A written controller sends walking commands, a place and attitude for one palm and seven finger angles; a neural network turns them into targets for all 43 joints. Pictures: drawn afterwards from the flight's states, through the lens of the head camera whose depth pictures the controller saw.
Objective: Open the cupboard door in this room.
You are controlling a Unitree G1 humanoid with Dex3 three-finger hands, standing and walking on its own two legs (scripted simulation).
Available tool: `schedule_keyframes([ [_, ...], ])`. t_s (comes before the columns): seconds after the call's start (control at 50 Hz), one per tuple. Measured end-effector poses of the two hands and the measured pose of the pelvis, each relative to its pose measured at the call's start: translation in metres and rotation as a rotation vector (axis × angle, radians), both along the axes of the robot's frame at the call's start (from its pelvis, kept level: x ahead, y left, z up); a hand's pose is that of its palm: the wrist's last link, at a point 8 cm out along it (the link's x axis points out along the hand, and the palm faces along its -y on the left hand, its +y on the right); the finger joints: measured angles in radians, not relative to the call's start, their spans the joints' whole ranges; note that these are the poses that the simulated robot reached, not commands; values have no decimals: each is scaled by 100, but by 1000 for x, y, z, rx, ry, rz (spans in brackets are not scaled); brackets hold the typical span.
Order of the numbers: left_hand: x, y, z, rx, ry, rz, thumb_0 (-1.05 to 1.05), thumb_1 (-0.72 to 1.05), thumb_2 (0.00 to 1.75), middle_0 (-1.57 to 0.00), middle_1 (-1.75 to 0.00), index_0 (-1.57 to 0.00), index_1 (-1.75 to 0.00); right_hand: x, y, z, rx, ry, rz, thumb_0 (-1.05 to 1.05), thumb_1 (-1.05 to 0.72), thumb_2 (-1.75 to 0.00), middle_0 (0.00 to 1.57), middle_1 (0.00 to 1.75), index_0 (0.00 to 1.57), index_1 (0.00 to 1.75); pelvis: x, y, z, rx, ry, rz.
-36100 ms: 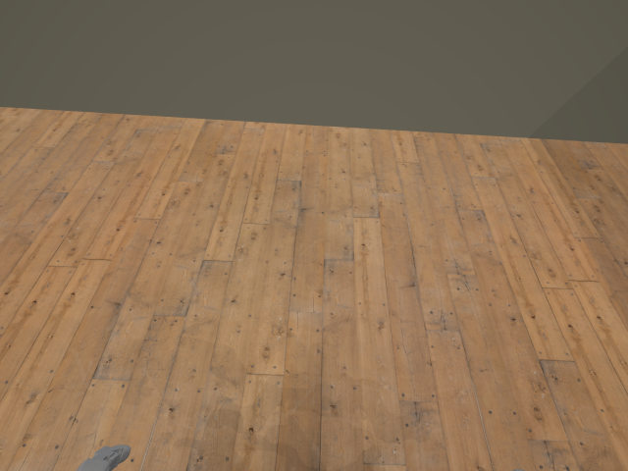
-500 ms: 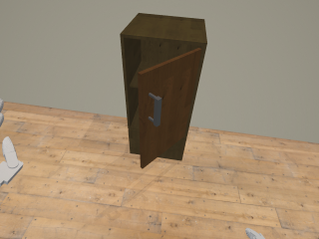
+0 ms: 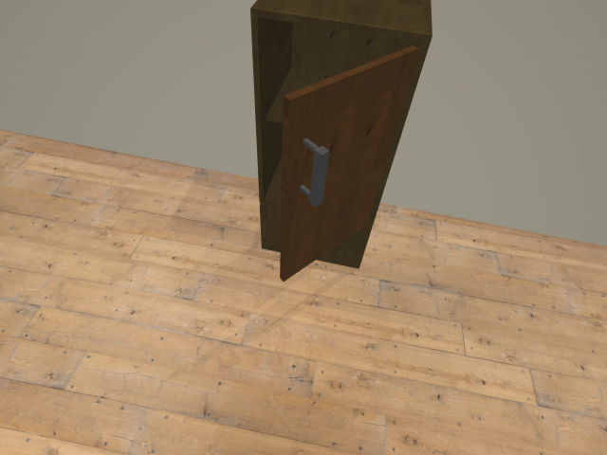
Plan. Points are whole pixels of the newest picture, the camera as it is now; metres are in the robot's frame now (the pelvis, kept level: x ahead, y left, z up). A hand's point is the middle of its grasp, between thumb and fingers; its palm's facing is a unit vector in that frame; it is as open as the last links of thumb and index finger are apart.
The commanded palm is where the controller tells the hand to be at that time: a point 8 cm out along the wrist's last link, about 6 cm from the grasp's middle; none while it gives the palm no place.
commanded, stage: let the arm hang, fingers relaxed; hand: left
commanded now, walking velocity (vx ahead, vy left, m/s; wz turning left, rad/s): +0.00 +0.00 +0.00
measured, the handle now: (312, 172) +0.65 +0.02 -0.04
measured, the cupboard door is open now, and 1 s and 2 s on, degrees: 53 53 53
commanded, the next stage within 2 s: look to check the result in 0.76 s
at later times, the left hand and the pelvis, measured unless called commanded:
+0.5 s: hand out of the picture +0.00 +0.20 -0.16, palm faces -0.01 -0.98 -0.21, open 7.4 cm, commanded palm none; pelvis -0.01 +0.02 +0.01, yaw -2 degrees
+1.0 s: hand out of the picture -0.01 +0.19 -0.16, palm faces +0.00 -0.98 -0.18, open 7.4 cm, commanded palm none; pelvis +0.00 +0.02 +0.01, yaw -2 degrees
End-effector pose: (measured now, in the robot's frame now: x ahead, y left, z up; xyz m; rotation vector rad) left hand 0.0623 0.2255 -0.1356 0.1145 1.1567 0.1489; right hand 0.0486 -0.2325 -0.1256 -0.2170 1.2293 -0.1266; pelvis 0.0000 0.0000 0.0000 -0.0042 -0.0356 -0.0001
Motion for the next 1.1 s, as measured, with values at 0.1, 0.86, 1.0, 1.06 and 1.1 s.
schedule_keyframes([
  [0.1, -52, 20, 2, 42, 175, -1, -4, 98, 90, -21, -30, -20, -30, -27, 4, -4, 11, 87, -33, 1, -91, -89, 20, 30, 20, 30, -5, 4, 6, -8, 6, -6],
  [0.86, -67, 10, 1, 8, 265, -13, 0, 91, 90, -20, -30, -20, -30, -84, 53, -16, 101, 212, -142, 0, -91, -89, 20, 30, 20, 30, -3, 20, 11, 5, -2, -33],
  [1.0, -77, 9, 1, 5, 298, -2, 0, 91, 90, -20, -30, -20, -30, -81, 52, -16, 98, 217, -141, 0, -91, -89, 20, 30, 20, 30, -1, 20, 11, 6, 3, -32],
  [1.06, -78, 9, 1, 4, 303, 1, 0, 91, 90, -20, -30, -20, -30, -78, 51, -16, 95, 212, -140, 0, -91, -89, 20, 30, 20, 30, 0, 20, 11, 6, 3, -32],
  [1.1, -78, 8, 1, 4, 303, 2, 0, 91, 90, -20, -30, -20, -30, -75, 50, -16, 93, 208, -138, 0, -91, -89, 20, 30, 20, 30, 1, 20, 11, 6, 2, -32],
])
